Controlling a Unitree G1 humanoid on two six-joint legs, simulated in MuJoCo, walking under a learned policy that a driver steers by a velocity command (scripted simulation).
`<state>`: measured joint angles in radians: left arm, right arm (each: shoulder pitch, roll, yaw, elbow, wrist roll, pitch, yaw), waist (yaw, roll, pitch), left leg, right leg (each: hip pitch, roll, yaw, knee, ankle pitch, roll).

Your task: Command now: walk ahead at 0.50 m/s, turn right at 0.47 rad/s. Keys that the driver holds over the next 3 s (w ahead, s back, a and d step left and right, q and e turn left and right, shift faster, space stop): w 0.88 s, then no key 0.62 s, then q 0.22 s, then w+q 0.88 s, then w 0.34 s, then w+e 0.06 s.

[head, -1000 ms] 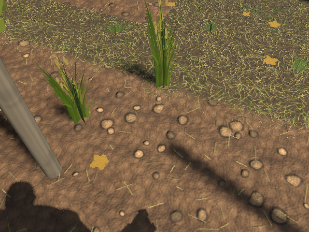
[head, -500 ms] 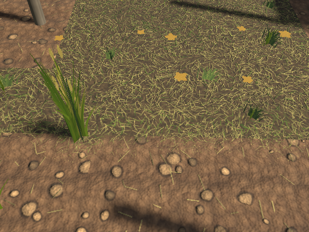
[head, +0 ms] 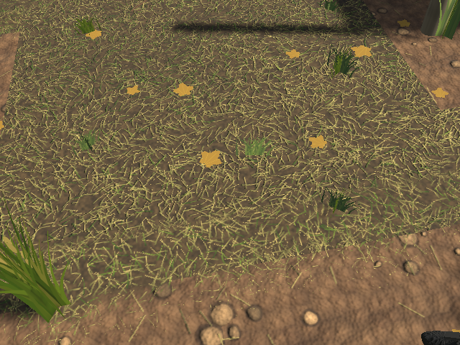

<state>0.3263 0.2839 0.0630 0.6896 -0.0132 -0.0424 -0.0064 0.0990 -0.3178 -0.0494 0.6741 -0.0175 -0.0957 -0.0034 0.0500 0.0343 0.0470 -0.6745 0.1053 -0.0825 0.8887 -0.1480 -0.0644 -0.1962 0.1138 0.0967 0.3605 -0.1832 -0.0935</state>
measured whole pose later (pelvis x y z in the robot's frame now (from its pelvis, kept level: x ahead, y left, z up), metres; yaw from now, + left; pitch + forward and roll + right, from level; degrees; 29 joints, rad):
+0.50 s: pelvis +0.28 +0.06 +0.00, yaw -5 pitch +1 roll +1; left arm 0.18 0.29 0.05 0.69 0.00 -0.06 0.00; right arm 0.36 -0.26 -0.04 0.80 0.00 -0.09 0.02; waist -0.06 -0.04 0.02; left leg -0.13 -0.06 0.02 0.29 -0.18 0.05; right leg -0.63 -0.09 0.05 0.89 -0.18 0.01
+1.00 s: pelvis +0.54 -0.03 +0.00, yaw -5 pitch +1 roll -1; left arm 0.32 0.27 0.05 0.80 0.01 -0.08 -0.02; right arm 0.17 -0.31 -0.05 0.75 0.00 -0.07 0.00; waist 0.04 0.05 0.03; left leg -0.64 0.11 -0.03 0.91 -0.19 -0.03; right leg -0.15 0.06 -0.03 0.29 -0.16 -0.06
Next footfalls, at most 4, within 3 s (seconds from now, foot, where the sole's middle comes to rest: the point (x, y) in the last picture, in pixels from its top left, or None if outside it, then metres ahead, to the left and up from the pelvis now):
0.22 left None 0.31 0.15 -0.78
0.74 right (302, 306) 0.57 -0.12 -0.78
1.18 left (237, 233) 0.81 0.09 -0.78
1.44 right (314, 264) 0.70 -0.16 -0.78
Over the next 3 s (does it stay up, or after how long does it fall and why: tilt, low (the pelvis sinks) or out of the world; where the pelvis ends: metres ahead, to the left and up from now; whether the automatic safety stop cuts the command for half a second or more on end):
stays up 1.20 0.18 0.00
